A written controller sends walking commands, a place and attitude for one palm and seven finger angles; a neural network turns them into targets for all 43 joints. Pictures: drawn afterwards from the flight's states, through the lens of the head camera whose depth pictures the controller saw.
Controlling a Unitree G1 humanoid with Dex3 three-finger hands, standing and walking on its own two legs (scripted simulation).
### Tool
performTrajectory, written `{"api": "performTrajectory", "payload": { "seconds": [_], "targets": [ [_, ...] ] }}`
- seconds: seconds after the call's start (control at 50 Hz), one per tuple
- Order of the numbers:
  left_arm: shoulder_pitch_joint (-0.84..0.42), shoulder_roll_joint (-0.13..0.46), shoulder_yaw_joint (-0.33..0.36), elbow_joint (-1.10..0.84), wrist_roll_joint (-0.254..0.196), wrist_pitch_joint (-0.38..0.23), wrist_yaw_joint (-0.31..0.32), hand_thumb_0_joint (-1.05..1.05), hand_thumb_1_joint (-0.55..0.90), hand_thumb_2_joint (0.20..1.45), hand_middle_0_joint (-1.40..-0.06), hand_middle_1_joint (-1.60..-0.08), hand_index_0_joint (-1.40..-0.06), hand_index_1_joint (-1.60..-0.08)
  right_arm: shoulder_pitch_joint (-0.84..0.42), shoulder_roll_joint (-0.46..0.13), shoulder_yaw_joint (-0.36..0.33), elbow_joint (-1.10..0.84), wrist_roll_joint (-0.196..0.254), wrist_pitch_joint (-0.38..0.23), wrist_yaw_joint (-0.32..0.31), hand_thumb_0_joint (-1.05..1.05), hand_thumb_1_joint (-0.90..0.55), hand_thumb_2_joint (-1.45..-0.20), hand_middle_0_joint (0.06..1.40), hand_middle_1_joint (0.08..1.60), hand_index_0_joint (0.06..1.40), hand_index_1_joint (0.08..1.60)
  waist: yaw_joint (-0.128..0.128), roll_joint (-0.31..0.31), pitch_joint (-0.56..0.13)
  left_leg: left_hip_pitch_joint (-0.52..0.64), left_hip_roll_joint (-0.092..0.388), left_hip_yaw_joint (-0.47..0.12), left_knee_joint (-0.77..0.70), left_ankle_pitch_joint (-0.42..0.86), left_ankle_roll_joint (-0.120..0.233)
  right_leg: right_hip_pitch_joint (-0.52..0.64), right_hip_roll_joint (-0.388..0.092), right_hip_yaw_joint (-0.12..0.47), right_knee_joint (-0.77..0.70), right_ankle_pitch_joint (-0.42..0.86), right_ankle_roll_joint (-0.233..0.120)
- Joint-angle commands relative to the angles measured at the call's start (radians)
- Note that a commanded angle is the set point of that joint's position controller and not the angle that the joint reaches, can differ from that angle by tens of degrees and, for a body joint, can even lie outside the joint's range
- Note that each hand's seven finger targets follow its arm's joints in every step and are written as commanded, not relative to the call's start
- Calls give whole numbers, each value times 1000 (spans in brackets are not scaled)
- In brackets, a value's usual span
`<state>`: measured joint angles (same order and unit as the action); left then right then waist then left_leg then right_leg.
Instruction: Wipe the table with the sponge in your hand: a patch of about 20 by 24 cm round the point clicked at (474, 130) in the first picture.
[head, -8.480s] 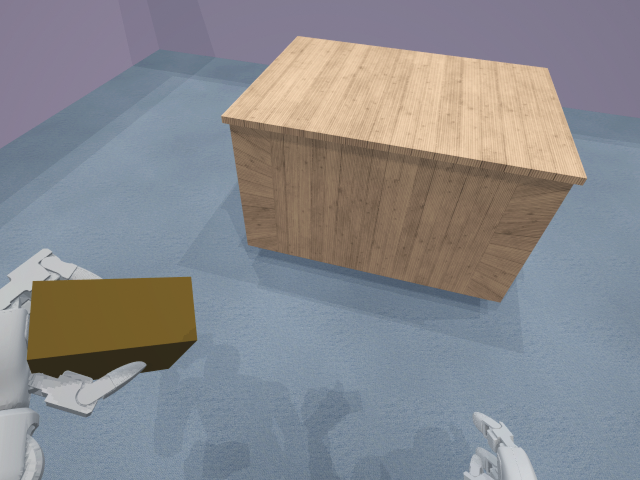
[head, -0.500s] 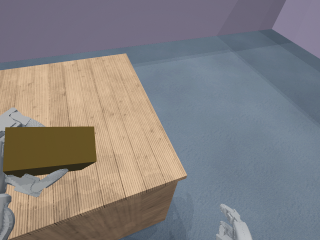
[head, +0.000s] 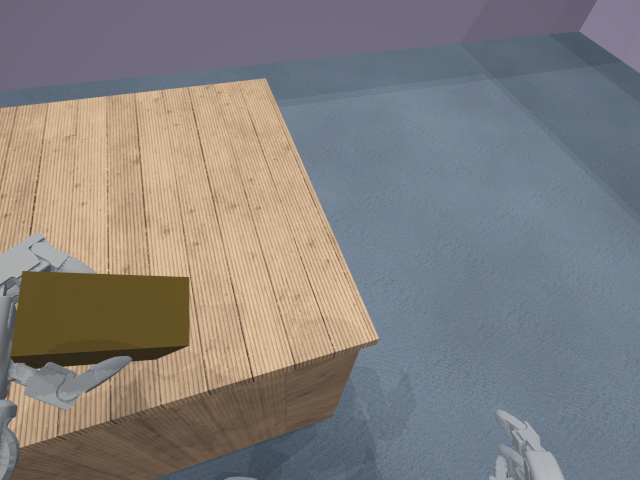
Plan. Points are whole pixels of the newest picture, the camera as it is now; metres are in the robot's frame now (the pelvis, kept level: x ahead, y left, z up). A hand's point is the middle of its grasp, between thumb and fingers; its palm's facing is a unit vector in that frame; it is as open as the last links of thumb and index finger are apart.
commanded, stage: come to a stop and stand still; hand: left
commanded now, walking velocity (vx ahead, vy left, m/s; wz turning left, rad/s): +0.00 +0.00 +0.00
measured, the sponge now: (126, 323) +0.23 +0.22 +0.12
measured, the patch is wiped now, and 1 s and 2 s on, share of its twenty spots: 0.00 0.00 0.00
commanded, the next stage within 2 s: look again from close up in 0.46 s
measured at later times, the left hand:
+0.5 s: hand (16, 316) +0.21 +0.28 +0.16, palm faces +0.36 -0.85 -0.38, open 10.1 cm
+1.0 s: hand (14, 285) +0.22 +0.28 +0.19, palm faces +0.36 -0.77 -0.53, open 10.1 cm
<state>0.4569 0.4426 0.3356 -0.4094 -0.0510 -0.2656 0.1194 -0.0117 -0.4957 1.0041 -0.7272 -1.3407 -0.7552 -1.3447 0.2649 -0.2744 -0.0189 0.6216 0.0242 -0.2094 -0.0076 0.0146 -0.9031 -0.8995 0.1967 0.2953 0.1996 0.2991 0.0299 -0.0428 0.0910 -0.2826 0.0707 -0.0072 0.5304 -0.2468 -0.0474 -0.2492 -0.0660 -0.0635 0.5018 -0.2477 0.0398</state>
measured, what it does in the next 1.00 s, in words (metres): stands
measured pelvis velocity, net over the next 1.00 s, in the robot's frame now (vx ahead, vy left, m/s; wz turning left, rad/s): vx -0.02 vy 0.01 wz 0.00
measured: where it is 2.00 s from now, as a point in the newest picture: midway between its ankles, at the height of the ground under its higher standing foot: outside the picture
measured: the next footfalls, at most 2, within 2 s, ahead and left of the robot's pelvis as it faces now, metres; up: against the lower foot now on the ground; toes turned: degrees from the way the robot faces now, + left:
none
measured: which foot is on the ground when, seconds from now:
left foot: down 0.00-1.00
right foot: down 0.00-1.00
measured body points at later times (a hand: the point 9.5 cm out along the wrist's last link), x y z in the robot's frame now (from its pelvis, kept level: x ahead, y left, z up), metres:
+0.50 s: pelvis -0.02 +0.03 +0.00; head +0.03 +0.07 +0.45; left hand +0.18 +0.33 +0.18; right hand +0.18 -0.18 -0.06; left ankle +0.02 +0.15 -0.73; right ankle +0.01 -0.15 -0.73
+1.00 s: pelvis -0.02 +0.01 +0.00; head +0.00 +0.03 +0.45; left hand +0.20 +0.32 +0.21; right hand +0.14 -0.21 -0.08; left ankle +0.02 +0.15 -0.73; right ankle +0.01 -0.15 -0.73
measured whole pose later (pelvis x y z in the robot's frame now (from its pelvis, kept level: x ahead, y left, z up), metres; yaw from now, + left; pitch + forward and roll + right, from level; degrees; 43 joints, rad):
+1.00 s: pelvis -0.02 +0.01 +0.00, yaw +0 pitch -3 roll -1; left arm 0.22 0.54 0.37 -0.37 0.02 -0.16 0.04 -0.01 -0.50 1.01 -0.73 -1.34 -0.75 -1.35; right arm 0.25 -0.22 0.02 0.59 0.00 -0.17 -0.05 0.01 -0.90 -0.90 0.20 0.30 0.20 0.30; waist 0.05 -0.02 0.09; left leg -0.26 0.05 0.00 0.52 -0.21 -0.03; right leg -0.22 -0.07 -0.04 0.48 -0.21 0.04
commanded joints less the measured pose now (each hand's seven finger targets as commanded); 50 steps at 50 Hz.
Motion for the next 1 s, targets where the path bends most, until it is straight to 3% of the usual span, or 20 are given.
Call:
{"api": "performTrajectory", "payload": {
  "seconds": [0.0, 0.12, 0.2, 0.22, 0.32, 0.4, 0.42, 0.5, 0.52, 0.6, 0.62, 0.7, 0.72, 0.8, 0.82, 0.88, 0.9, 0.92, 0.94, 0.98],
  "targets": [
    [-165, 249, 196, -272, -9, -70, 58, 0, 100, 1300, -1200, -1600, -1200, -1600, -91, -103, -35, -125, -6, -64, -1, 0, -900, -900, 200, 300, 200, 300, 13, 116, -219, 74, -51, -11, -59, 145, 57, 92, -30, 62, -64, 233, -58],
    [-159, 129, 109, -314, 4, -63, 52, 0, 100, 1300, -1200, -1600, -1200, -1600, -122, -83, -34, -104, -15, -56, 14, 0, -900, -900, 200, 300, 200, 300, -4, 153, -189, 62, -1, -55, -120, 137, 67, 77, -16, 21, -30, 180, -45],
    [-125, 161, 169, -259, 1, -52, 45, 0, 100, 1300, -1200, -1600, -1200, -1600, -151, -93, -44, -118, -14, -42, 15, 0, -900, -900, 200, 300, 200, 300, -7, 153, -194, 43, 9, -70, -148, 39, 68, 67, -7, 38, -38, 117, -46],
    [-118, 100, 125, -268, 5, -55, 35, 0, 100, 1300, -1200, -1600, -1200, -1600, -144, -63, -34, -117, -16, -32, 15, 0, -900, -900, 200, 300, 200, 300, -10, 136, -172, 17, 16, -72, -156, 57, 69, 79, -8, 17, -47, 132, -44],
    [-107, 91, 132, -282, -4, -48, 15, 0, 100, 1300, -1200, -1600, -1200, -1600, -159, -49, -28, -145, -15, -20, 8, 0, -900, -900, 200, 300, 200, 300, -15, 136, -177, 16, 13, -58, -159, 49, 63, 92, -14, 23, -75, 138, -45],
    [-113, 160, 190, -309, -5, -32, 15, 0, 100, 1300, -1200, -1600, -1200, -1600, -177, -67, -35, -163, -11, -22, -3, 0, -900, -900, 200, 300, 200, 300, -17, 122, -210, 53, 9, -48, -152, 22, 60, 95, -18, 44, -96, 128, -44],
    [-102, 85, 130, -306, -3, -33, 7, 0, 100, 1300, -1200, -1600, -1200, -1600, -166, -44, -24, -163, -13, -18, -5, 0, -900, -900, 200, 300, 200, 300, -20, 110, -183, 32, 11, -46, -155, 41, 61, 101, -17, 27, -105, 143, -44],
    [-111, 143, 171, -343, 5, -19, 11, 0, 100, 1300, -1200, -1600, -1200, -1600, -178, -68, -34, -168, -9, -21, -14, 0, -900, -900, 200, 300, 200, 300, -22, 154, -217, 69, 11, -40, -156, 59, 57, 118, -16, 42, -106, 157, -44],
    [-97, 81, 123, -336, 5, -20, 6, 0, 100, 1300, -1200, -1600, -1200, -1600, -170, -47, -23, -173, -11, -18, -16, 0, -900, -900, 200, 300, 200, 300, -22, 147, -191, 48, 13, -37, -162, 67, 58, 121, -17, 28, -113, 164, -43],
    [-84, 134, 168, -333, 9, -9, 11, 0, 100, 1300, -1200, -1600, -1200, -1600, -171, -68, -34, -173, -6, -17, -23, 0, -900, -900, 200, 300, 200, 300, -23, 134, -195, 59, 10, -32, -161, 41, 54, 121, -16, 39, -128, 147, -43],
    [-77, 79, 122, -329, 8, -12, 5, 0, 100, 1300, -1200, -1600, -1200, -1600, -162, -53, -26, -179, -8, -14, -24, 0, -900, -900, 200, 300, 200, 300, -25, 134, -174, 40, 12, -29, -168, 38, 55, 121, -16, 29, -133, 146, -43],
    [-58, 135, 171, -332, 12, -6, 9, 0, 100, 1300, -1200, -1600, -1200, -1600, -168, -70, -35, -181, -4, -11, -31, 0, -900, -900, 200, 300, 200, 300, -24, 138, -188, 56, 10, -26, -168, 11, 56, 120, -16, 45, -144, 126, -45],
    [-54, 76, 121, -330, 9, -9, 3, 0, 100, 1300, -1200, -1600, -1200, -1600, -158, -56, -29, -184, -6, -8, -32, 0, -900, -900, 200, 300, 200, 300, -26, 136, -171, 38, 12, -21, -173, 10, 57, 120, -15, 33, -147, 126, -44],
    [-38, 129, 169, -298, 7, 3, 6, 0, 100, 1300, -1200, -1600, -1200, -1600, -163, -69, -34, -186, -2, -6, -37, 0, -900, -900, 200, 300, 200, 300, -24, 104, -158, 48, 10, -17, -169, -19, 58, 99, -18, 52, -169, 91, -43],
    [-47, 74, 122, -295, 5, 1, 0, 0, 100, 1300, -1200, -1600, -1200, -1600, -151, -58, -28, -188, -2, -3, -38, 0, -900, -900, 200, 300, 200, 300, -28, 85, -146, 32, 10, -15, -171, -27, 59, 100, -16, 43, -171, 79, -43],
    [-55, 94, 134, -298, 4, 3, -2, 0, 100, 1300, -1200, -1600, -1200, -1600, -154, -63, -30, -194, -2, -8, -41, 0, -900, -900, 200, 300, 200, 300, -26, 83, -146, 45, 7, -12, -159, -33, 61, 83, -20, 58, -183, 68, -45],
    [-930, 869, 433, -579, 4, -137, 11, 0, 100, 1300, -1200, -1600, -1200, -1600, -9, -97, 124, -294, 52, 31, -125, 0, -900, -900, 200, 300, 200, 300, -37, 384, -236, -52, -5, -20, -204, -186, 98, 256, 71, 8, -3, -32, 11],
    [-580, 400, 361, -54, 150, 49, -29, 0, 100, 1300, -1200, -1600, -1200, -1600, -89, -60, -47, -120, -75, -7, -90, 0, -900, -900, 200, 300, 200, 300, 33, 317, -296, 146, -51, 36, -117, 44, 19, 97, 85, -25, 50, 60, -61],
    [-398, 233, 145, -16, 70, 95, -52, 0, 100, 1300, -1200, -1600, -1200, -1600, -86, -101, -27, -159, -57, -24, -29, 0, -900, -900, 200, 300, 200, 300, 15, 224, -272, 118, -72, 16, -123, 155, 9, 49, 90, -50, -13, 89, -67],
    [-279, 199, 165, -6, -11, 178, -111, 0, 100, 1300, -1200, -1600, -1200, -1600, -129, -122, -36, -127, -22, -28, -22, 0, -900, -900, 200, 300, 200, 300, 50, 176, -242, 129, -73, 38, -151, 60, 21, 74, 84, -41, -52, 94, -55]
  ]
}}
